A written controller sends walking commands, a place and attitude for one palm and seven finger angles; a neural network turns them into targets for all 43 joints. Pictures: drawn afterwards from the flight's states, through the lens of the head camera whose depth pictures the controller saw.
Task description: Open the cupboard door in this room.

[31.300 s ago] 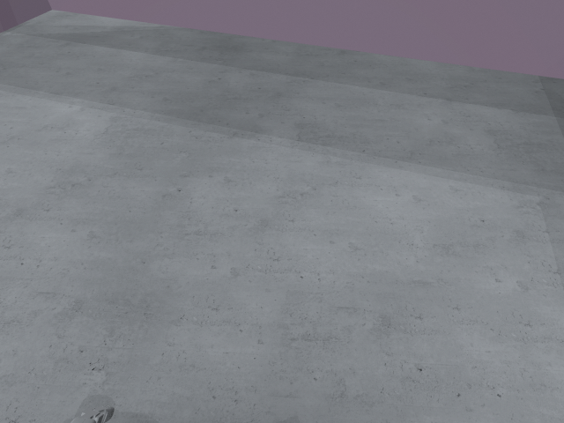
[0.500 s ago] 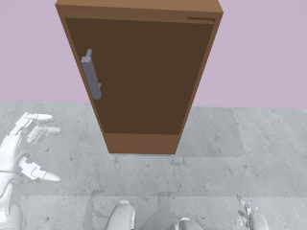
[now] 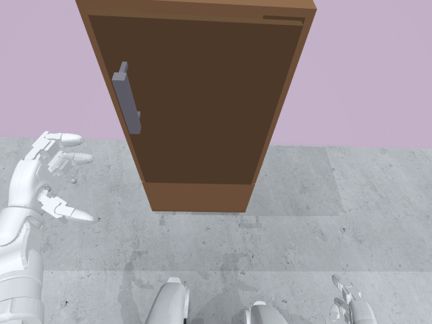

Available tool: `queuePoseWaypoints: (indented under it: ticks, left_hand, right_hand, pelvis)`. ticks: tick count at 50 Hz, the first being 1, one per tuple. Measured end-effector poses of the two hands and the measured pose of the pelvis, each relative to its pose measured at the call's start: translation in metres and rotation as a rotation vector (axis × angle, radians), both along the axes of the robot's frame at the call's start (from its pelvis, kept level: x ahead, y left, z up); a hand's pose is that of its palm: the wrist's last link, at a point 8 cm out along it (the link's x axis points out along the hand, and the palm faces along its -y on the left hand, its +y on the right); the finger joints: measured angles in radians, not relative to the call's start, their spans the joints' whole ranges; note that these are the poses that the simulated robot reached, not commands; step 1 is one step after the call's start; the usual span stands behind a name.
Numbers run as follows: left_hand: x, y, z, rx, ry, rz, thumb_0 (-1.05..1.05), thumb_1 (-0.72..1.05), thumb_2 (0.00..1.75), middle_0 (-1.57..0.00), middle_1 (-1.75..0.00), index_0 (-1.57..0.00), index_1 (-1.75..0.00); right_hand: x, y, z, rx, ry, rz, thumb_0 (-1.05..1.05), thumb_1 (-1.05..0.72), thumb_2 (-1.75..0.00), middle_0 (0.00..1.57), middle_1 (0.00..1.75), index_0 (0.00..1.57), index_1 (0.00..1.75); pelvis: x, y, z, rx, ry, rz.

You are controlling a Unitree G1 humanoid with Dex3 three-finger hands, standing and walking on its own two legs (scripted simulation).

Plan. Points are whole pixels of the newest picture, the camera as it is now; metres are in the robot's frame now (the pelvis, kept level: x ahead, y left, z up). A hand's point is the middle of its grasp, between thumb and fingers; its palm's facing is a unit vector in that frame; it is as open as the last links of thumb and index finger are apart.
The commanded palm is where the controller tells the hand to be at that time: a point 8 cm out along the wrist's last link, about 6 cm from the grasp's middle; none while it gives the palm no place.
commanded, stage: move the hooked fingers beside the handle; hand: left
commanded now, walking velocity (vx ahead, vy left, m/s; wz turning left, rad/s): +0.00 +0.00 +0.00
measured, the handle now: (130, 99) +0.56 +0.23 +0.05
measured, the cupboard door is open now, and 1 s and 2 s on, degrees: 0 0 0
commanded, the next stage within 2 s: none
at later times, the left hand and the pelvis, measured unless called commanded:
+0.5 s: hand (83, 150) +0.40 +0.28 +0.06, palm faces +0.05 -1.00 +0.00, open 14.0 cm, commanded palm +0.38 +0.32 +0.06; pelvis +0.00 +0.00 -0.01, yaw -1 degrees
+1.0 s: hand (96, 126) +0.47 +0.28 +0.06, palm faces +0.05 -1.00 -0.01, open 14.0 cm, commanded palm +0.46 +0.32 +0.05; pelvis +0.00 +0.00 -0.02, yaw -2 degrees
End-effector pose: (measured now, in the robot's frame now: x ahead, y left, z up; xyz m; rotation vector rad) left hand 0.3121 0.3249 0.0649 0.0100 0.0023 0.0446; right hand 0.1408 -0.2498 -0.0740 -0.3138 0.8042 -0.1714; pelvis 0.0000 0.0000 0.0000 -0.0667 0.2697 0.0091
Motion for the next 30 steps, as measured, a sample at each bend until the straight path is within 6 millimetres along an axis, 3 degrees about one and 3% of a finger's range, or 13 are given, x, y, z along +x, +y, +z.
queuePoseWaypoints:
  ticks: [14,30]
  left_hand:
    - [0.035,0.007,-0.001,0.001,0.0,0.012,-0.02,-0.5,0.3,-0.3,-1.2,-0.3,-1.2]
    - [0.078,0.006,-0.002,-0.006,-0.009,0.0,-0.02,-0.5,0.3,-0.3,-1.2,-0.3,-1.2]
  right_hand:
    - [-0.039,-0.014,-0.015,-0.01,0.147,-0.077,0.01,-0.91,-0.89,0.2,0.3,0.2,0.3]
    - [-0.053,-0.015,-0.025,-0.016,0.222,-0.111,0.0,-0.91,-0.89,0.2,0.3,0.2,0.3]
  pelvis:
    - [0.004,0.0,-0.004,0.004,0.037,-0.018]
    - [0.005,0.002,-0.01,-0.004,0.073,-0.025]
